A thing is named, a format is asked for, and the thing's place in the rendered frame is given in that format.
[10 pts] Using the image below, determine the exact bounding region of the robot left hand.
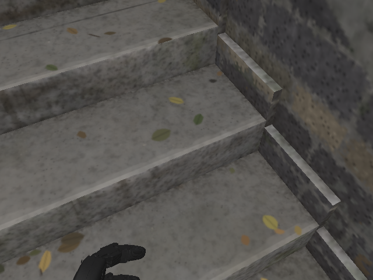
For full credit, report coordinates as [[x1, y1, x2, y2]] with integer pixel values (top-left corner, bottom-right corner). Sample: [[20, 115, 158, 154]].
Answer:
[[73, 243, 146, 280]]

